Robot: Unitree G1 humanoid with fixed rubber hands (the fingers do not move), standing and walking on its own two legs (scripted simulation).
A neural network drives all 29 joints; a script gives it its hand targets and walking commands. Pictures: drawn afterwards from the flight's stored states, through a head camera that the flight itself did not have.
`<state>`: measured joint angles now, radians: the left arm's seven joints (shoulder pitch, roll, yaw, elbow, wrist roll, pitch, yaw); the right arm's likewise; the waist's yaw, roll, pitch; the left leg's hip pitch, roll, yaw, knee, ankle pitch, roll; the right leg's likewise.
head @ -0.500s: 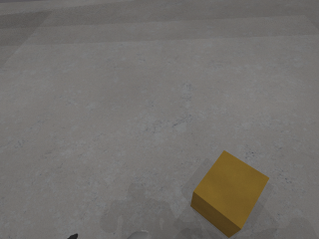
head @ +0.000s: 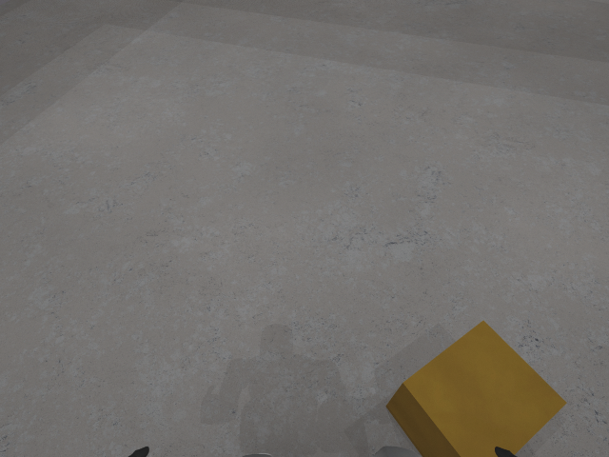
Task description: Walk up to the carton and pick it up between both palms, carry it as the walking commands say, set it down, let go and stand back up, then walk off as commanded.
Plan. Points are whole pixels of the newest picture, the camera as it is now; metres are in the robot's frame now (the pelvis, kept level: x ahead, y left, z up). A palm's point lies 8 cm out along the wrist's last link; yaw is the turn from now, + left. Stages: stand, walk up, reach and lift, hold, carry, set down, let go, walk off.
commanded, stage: stand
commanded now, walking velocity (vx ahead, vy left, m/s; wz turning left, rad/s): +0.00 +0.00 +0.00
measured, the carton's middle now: (465, 404) +0.31 -0.41 -0.63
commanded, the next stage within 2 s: walk off in 1.30 s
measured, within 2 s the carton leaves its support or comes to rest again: neither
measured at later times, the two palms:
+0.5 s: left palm out of the picture +0.06 +0.26 -0.12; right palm out of the picture +0.10 -0.25 -0.11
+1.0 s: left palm out of the picture +0.04 +0.26 -0.12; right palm out of the picture +0.07 -0.25 -0.12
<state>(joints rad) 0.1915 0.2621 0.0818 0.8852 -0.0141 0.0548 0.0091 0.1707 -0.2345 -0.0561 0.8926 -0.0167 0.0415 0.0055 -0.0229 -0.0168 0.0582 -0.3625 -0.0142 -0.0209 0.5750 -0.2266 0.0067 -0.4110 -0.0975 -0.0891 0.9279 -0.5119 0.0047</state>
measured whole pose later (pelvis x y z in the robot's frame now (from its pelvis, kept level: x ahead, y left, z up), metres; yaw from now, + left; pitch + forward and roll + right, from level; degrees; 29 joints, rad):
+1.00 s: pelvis +0.01 -0.01 +0.01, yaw +4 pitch +1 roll +0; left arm 0.21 0.25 0.08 1.06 -0.01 0.04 0.01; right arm 0.27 -0.20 0.00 0.96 -0.02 0.01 -0.02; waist -0.02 -0.01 -0.04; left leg -0.24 -0.02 -0.03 0.45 -0.22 0.00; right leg -0.21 -0.08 -0.16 0.47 -0.27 0.00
